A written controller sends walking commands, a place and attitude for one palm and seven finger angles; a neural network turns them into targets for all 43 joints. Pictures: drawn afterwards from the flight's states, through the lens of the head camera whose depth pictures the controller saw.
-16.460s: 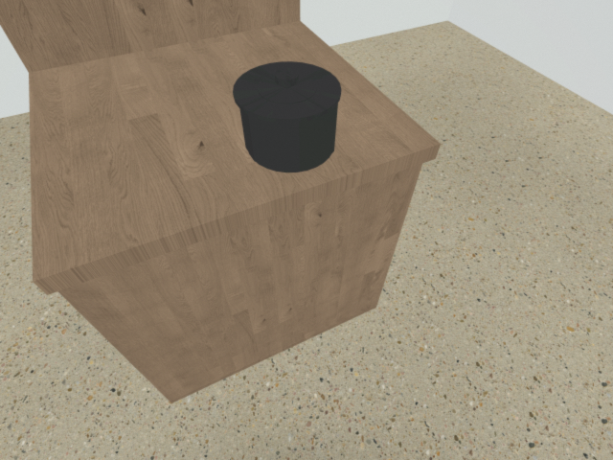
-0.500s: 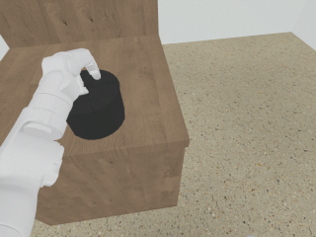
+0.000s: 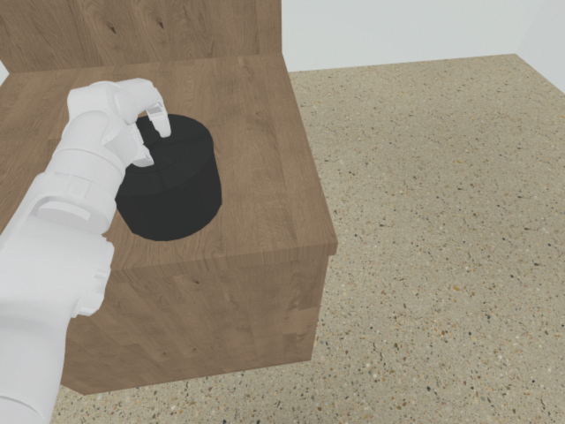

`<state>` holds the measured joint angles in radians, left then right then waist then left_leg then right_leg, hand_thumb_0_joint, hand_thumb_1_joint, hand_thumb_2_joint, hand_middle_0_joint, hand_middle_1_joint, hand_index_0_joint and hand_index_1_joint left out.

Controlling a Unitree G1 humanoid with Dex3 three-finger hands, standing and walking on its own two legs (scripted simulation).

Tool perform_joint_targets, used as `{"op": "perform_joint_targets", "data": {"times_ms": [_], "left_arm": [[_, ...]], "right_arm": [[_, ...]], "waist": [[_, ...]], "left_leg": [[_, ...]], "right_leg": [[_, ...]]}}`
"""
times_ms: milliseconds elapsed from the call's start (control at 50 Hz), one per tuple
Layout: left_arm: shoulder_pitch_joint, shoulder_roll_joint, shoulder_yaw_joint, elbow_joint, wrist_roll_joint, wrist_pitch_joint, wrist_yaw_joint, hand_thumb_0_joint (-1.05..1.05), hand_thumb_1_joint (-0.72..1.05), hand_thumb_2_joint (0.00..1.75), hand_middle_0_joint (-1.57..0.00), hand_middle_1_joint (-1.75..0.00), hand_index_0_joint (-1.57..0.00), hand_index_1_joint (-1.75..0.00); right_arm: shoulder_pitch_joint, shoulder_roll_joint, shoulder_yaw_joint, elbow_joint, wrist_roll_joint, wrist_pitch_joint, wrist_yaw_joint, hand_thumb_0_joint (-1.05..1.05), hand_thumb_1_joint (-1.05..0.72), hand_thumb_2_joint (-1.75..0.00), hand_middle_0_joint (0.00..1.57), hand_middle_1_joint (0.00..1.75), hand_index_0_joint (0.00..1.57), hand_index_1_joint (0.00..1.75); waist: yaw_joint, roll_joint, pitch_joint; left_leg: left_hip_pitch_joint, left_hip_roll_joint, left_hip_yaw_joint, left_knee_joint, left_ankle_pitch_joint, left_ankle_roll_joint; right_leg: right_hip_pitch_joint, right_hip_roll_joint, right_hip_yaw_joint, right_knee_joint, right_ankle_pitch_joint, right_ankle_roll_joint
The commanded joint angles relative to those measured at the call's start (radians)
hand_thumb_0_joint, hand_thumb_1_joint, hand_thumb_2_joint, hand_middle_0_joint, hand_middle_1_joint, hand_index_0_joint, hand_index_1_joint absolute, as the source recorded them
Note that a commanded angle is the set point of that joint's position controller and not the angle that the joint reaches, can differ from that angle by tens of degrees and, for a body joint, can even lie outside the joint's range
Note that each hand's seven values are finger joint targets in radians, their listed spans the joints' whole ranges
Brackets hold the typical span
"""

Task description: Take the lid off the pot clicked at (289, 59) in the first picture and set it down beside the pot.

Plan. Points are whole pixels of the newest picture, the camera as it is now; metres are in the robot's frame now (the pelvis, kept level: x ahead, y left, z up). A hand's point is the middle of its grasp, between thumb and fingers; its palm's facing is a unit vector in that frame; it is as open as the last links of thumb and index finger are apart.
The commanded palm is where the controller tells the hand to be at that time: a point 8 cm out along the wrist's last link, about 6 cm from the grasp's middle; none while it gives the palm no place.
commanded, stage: close the fingers and squeeze the knob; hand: left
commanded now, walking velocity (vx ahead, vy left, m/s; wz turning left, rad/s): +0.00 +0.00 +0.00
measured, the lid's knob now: (147, 140) +0.51 +0.19 +0.14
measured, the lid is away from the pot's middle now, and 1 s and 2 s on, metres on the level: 0.00 0.01 0.01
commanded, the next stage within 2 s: lift the lid straight up in 1.26 s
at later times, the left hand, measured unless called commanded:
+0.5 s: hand (140, 140) +0.47 +0.18 +0.17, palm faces -0.37 -0.14 -0.92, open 7.0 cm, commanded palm +0.46 +0.19 +0.23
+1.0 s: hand (141, 137) +0.47 +0.18 +0.17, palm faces -0.39 -0.15 -0.91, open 6.8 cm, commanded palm +0.46 +0.19 +0.23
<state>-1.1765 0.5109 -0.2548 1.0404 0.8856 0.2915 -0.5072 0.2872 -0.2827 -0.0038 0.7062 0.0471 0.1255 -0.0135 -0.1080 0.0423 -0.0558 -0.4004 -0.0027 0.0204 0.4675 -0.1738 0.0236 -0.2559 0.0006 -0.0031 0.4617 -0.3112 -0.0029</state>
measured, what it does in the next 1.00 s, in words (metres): stands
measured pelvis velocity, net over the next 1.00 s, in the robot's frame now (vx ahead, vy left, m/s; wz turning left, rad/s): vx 0.01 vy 0.00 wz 0.00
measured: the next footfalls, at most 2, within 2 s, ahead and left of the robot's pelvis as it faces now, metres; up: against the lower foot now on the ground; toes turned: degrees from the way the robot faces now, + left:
none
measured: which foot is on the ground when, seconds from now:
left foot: down 0.00-1.00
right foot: down 0.00-1.00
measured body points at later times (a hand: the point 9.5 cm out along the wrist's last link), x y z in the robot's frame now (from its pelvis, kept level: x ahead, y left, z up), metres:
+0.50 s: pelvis +0.01 +0.00 +0.00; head +0.03 -0.01 +0.45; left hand +0.48 +0.18 +0.22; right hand +0.08 -0.27 -0.13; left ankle +0.04 +0.11 -0.74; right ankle -0.05 -0.12 -0.74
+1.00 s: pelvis +0.01 +0.00 +0.00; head +0.03 -0.02 +0.45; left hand +0.49 +0.18 +0.22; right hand +0.06 -0.28 -0.13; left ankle +0.04 +0.11 -0.74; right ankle -0.05 -0.12 -0.74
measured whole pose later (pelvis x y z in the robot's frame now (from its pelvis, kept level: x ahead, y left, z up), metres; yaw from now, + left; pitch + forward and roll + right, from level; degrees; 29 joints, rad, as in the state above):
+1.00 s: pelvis +0.01 +0.00 +0.00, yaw +0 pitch +6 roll +0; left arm -1.15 0.52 -0.25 0.99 0.88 0.29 -0.52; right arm 0.30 -0.29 -0.01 0.71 0.05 0.13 -0.01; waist -0.11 0.05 -0.06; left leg -0.40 0.00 0.02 0.48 -0.19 0.02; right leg -0.25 0.00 0.00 0.47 -0.33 -0.01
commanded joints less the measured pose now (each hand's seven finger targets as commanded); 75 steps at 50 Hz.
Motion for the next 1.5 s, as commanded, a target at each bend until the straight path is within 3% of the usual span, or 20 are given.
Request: {"op": "perform_joint_targets", "data": {"times_ms": [0,120,160,260,320,360,420,480,520,560,620,820,840,880,940,1100,1320,1380,1420,1480], "left_arm": [[-0.568,0.23,0.07,-0.205,0.021,-0.013,0.035,0.0,0.15,0.9,-0.55,-1.03,-0.55,-1.03],[-0.461,0.23,0.089,-0.227,0.01,-0.017,0.036,0.0,0.21,0.87,-0.6,-1.06,-0.6,-1.06],[-0.488,0.281,0.119,-0.247,0.021,-0.01,0.042,0.0,0.24,0.85,-0.61,-1.07,-0.61,-1.07],[-0.468,0.235,0.09,-0.268,0.016,0.009,0.038,0.0,0.3,0.81,-0.65,-1.08,-0.65,-1.08],[-0.472,0.238,0.098,-0.371,0.002,0.007,0.033,0.0,0.34,0.78,-0.68,-1.08,-0.68,-1.08],[-0.442,0.196,0.063,-0.266,0.009,0.023,0.027,0.0,0.36,0.75,-0.7,-1.08,-0.7,-1.08],[-0.493,0.208,0.065,-0.319,0.0,0.025,0.025,0.0,0.41,0.71,-0.72,-1.08,-0.72,-1.08],[-0.477,0.2,0.055,-0.207,0.014,0.034,0.026,0.0,0.45,0.67,-0.75,-1.08,-0.75,-1.08],[-0.516,0.253,0.087,-0.209,0.014,0.027,0.03,0.0,0.48,0.63,-0.77,-1.07,-0.77,-1.07],[-0.544,0.193,0.04,-0.191,0.028,0.025,0.029,0.0,0.51,0.6,-0.79,-1.07,-0.79,-1.07],[-0.521,0.199,0.052,-0.18,0.023,0.013,0.029,0.0,0.57,0.53,-0.83,-1.06,-0.83,-1.06],[-0.506,0.197,0.051,-0.188,0.01,-0.003,0.025,0.0,0.55,0.67,-0.76,-1.05,-0.8,-1.06],[-0.511,0.258,0.095,-0.197,0.017,-0.002,0.029,0.0,0.55,0.67,-0.77,-1.05,-0.81,-1.06],[-0.515,0.202,0.045,-0.209,0.015,-0.007,0.025,0.0,0.57,0.68,-0.78,-1.05,-0.82,-1.06],[-0.512,0.212,0.053,-0.233,0.015,-0.004,0.026,0.0,0.59,0.7,-0.79,-1.06,-0.84,-1.06],[-0.468,0.297,0.117,-0.265,0.013,-0.001,0.026,0.0,0.67,0.75,-0.83,-1.08,-0.87,-1.08],[-0.505,0.202,0.046,-0.214,0.023,0.018,0.025,0.0,0.76,0.79,-0.86,-1.11,-0.91,-1.1],[-0.558,0.224,0.053,-0.188,0.031,0.02,0.026,0.0,0.77,0.79,-0.86,-1.11,-0.91,-1.1],[-0.625,0.218,0.05,-0.262,0.03,0.01,0.029,0.0,0.78,0.8,-0.86,-1.11,-0.91,-1.1],[-0.627,0.205,0.048,-0.202,0.034,0.013,0.028,0.0,0.78,0.8,-0.86,-1.11,-0.91,-1.1]], "right_arm": [[0.01,-0.156,-0.056,-0.097,-0.004,-0.038,-0.008,0.0,-0.9,-0.9,0.2,0.3,0.2,0.3],[0.019,-0.161,-0.062,-0.106,-0.004,-0.053,-0.002,0.0,-0.9,-0.9,0.2,0.3,0.2,0.3],[0.015,-0.165,-0.059,-0.104,-0.002,-0.05,-0.002,0.0,-0.9,-0.9,0.2,0.3,0.2,0.3],[0.004,-0.159,-0.06,-0.11,-0.001,-0.056,0.002,0.0,-0.9,-0.9,0.2,0.3,0.2,0.3],[-0.012,-0.16,-0.064,-0.128,-0.006,-0.062,0.003,0.0,-0.9,-0.9,0.2,0.3,0.2,0.3],[-0.013,-0.153,-0.056,-0.115,0.001,-0.055,0.001,0.0,-0.9,-0.9,0.2,0.3,0.2,0.3],[-0.029,-0.157,-0.056,-0.118,-0.003,-0.051,-0.001,0.0,-0.9,-0.9,0.2,0.3,0.2,0.3],[-0.025,-0.147,-0.044,-0.107,0.001,-0.045,-0.004,0.0,-0.9,-0.9,0.2,0.3,0.2,0.3],[-0.026,-0.155,-0.044,-0.106,-0.003,-0.038,-0.008,0.0,-0.9,-0.9,0.2,0.3,0.2,0.3],[-0.019,-0.146,-0.045,-0.104,-0.001,-0.035,-0.009,0.0,-0.9,-0.9,0.2,0.3,0.2,0.3],[-0.016,-0.149,-0.047,-0.104,-0.005,-0.032,-0.01,0.0,-0.9,-0.9,0.2,0.3,0.2,0.3],[-0.004,-0.153,-0.051,-0.101,-0.004,-0.029,-0.009,0.0,-0.9,-0.9,0.2,0.3,0.2,0.3],[0.002,-0.157,-0.052,-0.102,-0.004,-0.029,-0.009,0.0,-0.9,-0.9,0.2,0.3,0.2,0.3],[-0.01,-0.148,-0.05,-0.107,0.0,-0.031,-0.01,0.0,-0.9,-0.9,0.2,0.3,0.2,0.3],[-0.009,-0.153,-0.053,-0.106,0.0,-0.032,-0.007,0.0,-0.9,-0.9,0.2,0.3,0.2,0.3],[-0.021,-0.154,-0.051,-0.12,0.002,-0.041,-0.009,0.0,-0.9,-0.9,0.2,0.3,0.2,0.3],[-0.014,-0.153,-0.051,-0.108,0.001,-0.034,-0.01,0.0,-0.9,-0.9,0.2,0.3,0.2,0.3],[-0.017,-0.15,-0.046,-0.103,0.002,-0.032,-0.014,0.0,-0.9,-0.9,0.2,0.3,0.2,0.3],[-0.013,-0.151,-0.052,-0.106,-0.005,-0.039,-0.013,0.0,-0.9,-0.9,0.2,0.3,0.2,0.3],[0.002,-0.146,-0.053,-0.091,-0.004,-0.043,-0.015,0.0,-0.9,-0.9,0.2,0.3,0.2,0.3]], "waist": [[-0.001,-0.024,-0.385],[0.016,-0.027,-0.387],[0.016,-0.026,-0.376],[0.012,-0.015,-0.36],[0.021,0.011,-0.439],[0.006,-0.06,-0.348],[0.012,-0.016,-0.389],[0.008,-0.061,-0.325],[0.016,-0.04,-0.361],[0.0,-0.043,-0.358],[0.004,-0.045,-0.377],[0.0,-0.061,-0.344],[0.006,-0.066,-0.366],[0.0,-0.06,-0.361],[0.002,-0.04,-0.362],[0.019,-0.052,-0.382],[0.004,-0.022,-0.357],[-0.003,-0.04,-0.348],[-0.001,0.001,-0.418],[-0.013,-0.034,-0.381]], "left_leg": [[0.351,-0.058,-0.012,0.009,0.222,0.061],[0.366,-0.055,-0.015,0.014,0.307,0.061],[0.358,-0.053,-0.015,0.009,0.282,0.062],[0.378,-0.051,-0.02,0.015,0.308,0.062],[0.428,-0.052,-0.024,0.026,0.376,0.063],[0.375,-0.053,-0.019,0.023,0.322,0.063],[0.393,-0.056,-0.018,0.02,0.321,0.06],[0.342,-0.059,-0.016,0.011,0.252,0.058],[0.329,-0.059,-0.012,0.007,0.243,0.054],[0.345,-0.057,-0.011,0.017,0.252,0.055],[0.342,-0.058,-0.01,0.025,0.276,0.054],[0.327,-0.06,-0.005,0.03,0.288,0.061],[0.33,-0.058,-0.005,0.028,0.271,0.063],[0.328,-0.062,-0.003,0.03,0.268,0.066],[0.343,-0.058,-0.007,0.026,0.26,0.064],[0.326,-0.06,-0.003,0.03,0.264,0.069],[0.346,-0.053,-0.013,0.025,0.274,0.058],[0.326,-0.057,-0.011,0.021,0.219,0.061],[0.378,-0.053,-0.022,0.024,0.262,0.058],[0.374,-0.055,-0.023,0.027,0.247,0.062]], "right_leg": [[-0.043,0.07,-0.005,-0.052,0.365,-0.024],[-0.031,0.074,-0.016,-0.047,0.398,-0.029],[-0.03,0.074,-0.013,-0.048,0.388,-0.025],[-0.054,0.078,-0.017,-0.049,0.379,-0.025],[-0.028,0.075,-0.013,-0.043,0.421,-0.028],[-0.058,0.076,-0.017,-0.047,0.398,-0.022],[-0.045,0.072,-0.016,-0.043,0.403,-0.029],[-0.059,0.073,-0.019,-0.046,0.368,-0.025],[-0.026,0.067,-0.014,-0.041,0.376,-0.028],[-0.054,0.067,-0.013,-0.039,0.38,-0.026],[-0.04,0.066,-0.014,-0.032,0.402,-0.029],[-0.038,0.066,-0.013,-0.035,0.433,-0.025],[-0.023,0.065,-0.005,-0.035,0.429,-0.02],[-0.029,0.063,-0.004,-0.034,0.433,-0.02],[-0.042,0.066,-0.007,-0.039,0.403,-0.022],[0.004,0.061,0.001,-0.033,0.438,-0.018],[-0.059,0.072,-0.018,-0.036,0.381,-0.031],[-0.061,0.069,-0.01,-0.041,0.359,-0.027],[-0.057,0.069,-0.012,-0.036,0.37,-0.033],[-0.084,0.074,-0.014,-0.044,0.362,-0.029]]}}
